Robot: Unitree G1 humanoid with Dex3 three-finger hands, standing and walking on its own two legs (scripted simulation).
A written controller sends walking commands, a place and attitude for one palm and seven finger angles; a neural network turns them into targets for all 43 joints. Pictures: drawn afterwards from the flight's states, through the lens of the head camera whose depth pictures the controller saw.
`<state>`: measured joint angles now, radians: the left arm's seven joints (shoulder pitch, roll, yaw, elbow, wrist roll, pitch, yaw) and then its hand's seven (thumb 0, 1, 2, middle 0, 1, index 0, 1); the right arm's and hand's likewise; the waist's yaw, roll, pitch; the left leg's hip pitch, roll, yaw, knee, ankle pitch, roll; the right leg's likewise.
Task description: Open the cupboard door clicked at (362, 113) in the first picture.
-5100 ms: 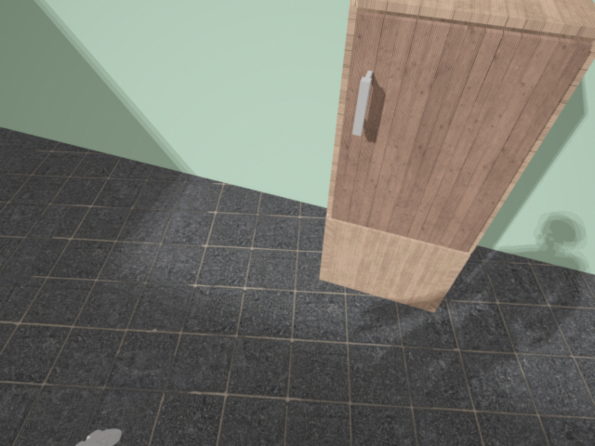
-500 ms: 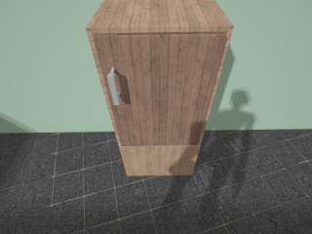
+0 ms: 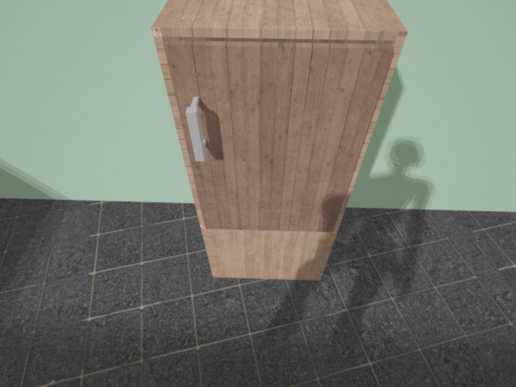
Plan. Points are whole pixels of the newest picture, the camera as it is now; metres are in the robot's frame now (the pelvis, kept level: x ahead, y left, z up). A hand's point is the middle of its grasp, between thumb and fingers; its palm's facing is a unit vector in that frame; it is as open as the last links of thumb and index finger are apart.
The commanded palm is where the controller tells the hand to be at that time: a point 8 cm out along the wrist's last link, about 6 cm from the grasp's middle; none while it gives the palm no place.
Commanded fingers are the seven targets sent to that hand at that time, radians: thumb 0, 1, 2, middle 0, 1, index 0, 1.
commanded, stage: look again from close up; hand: left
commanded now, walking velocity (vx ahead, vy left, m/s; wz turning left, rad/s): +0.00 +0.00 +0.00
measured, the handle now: (197, 129) +0.59 +0.18 +0.05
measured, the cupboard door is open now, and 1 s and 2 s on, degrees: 0 0 0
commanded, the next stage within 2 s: shuffle to correct the standing spot in 0.44 s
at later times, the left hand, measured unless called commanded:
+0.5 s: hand out of the picture +0.02 +0.22 -0.17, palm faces +0.00 -0.98 -0.22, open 7.3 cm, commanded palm none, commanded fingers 0.00 0.90 0.90 -0.20 -0.30 -0.20 -0.30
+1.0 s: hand out of the picture +0.02 +0.15 -0.18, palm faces +0.04 -0.98 -0.19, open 7.3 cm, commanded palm none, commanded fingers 0.00 0.90 0.90 -0.20 -0.30 -0.20 -0.30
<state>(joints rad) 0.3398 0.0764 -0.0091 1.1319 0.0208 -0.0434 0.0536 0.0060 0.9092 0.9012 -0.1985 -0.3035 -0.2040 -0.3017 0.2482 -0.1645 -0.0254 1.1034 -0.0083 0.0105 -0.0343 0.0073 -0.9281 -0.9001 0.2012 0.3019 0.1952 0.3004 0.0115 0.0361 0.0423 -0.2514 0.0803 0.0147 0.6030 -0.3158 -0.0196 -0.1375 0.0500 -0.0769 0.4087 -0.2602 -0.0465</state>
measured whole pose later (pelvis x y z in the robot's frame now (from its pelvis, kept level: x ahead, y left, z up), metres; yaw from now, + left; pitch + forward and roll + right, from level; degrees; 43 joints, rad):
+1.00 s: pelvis +0.05 -0.02 -0.01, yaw -1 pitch +2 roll +1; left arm 0.35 0.13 0.01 1.07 0.03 -0.04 0.04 0.00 0.91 0.90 -0.20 -0.30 -0.20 -0.30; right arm 0.23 -0.17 -0.02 1.08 -0.01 0.01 -0.03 0.00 -0.91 -0.90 0.20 0.30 0.20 0.30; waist 0.04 -0.01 0.05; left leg -0.43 0.03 0.06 0.97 -0.52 0.00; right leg -0.16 0.04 -0.06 0.51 -0.39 -0.08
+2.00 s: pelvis +0.02 -0.04 +0.00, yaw -3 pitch -1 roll -1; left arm 0.30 0.14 -0.01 1.07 0.01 -0.02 0.04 0.01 0.92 0.90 -0.20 -0.30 -0.20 -0.30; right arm 0.28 -0.16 0.00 1.08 -0.01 0.01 -0.02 0.01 -0.93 -0.90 0.20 0.30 0.20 0.30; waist 0.00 0.02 0.04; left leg -0.29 0.05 -0.01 0.55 -0.24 -0.02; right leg -0.17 0.03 -0.05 0.49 -0.30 -0.03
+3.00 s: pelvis +0.00 -0.05 -0.08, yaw -2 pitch +12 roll -1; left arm 0.51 0.19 0.25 0.13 -0.30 -0.48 -0.33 0.01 0.56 0.76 -0.23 -0.52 -0.23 -0.52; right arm 0.12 -0.26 -0.08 0.53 0.01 -0.24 -0.04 0.01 -0.91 -0.90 0.20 0.30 0.20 0.30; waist 0.05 -0.03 -0.13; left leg -0.85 0.03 -0.05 1.10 -0.46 -0.03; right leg -0.73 0.01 -0.09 1.09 -0.57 -0.04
